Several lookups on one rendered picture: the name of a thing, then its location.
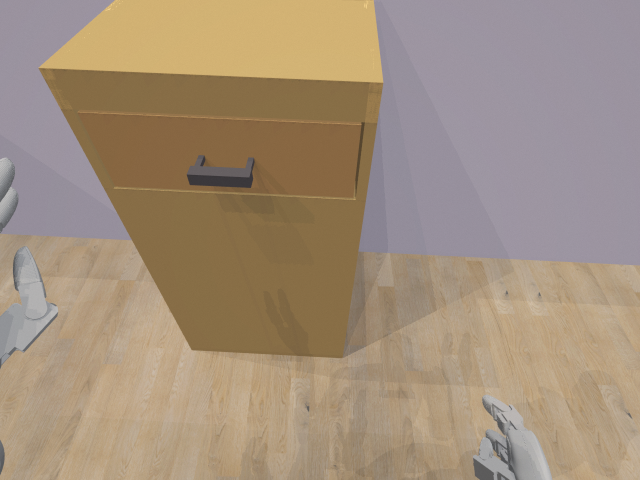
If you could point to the robot right hand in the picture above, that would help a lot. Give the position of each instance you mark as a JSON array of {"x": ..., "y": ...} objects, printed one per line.
[{"x": 522, "y": 457}]

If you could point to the handle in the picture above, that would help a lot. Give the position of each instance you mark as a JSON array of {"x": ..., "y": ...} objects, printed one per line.
[{"x": 220, "y": 176}]

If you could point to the robot left hand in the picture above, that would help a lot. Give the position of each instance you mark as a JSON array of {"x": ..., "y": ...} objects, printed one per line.
[{"x": 21, "y": 325}]

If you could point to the cabinet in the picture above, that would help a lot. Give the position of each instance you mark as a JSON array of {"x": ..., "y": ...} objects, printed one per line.
[{"x": 240, "y": 272}]

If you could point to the drawer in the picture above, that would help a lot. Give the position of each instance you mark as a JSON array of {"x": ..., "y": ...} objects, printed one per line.
[{"x": 292, "y": 156}]

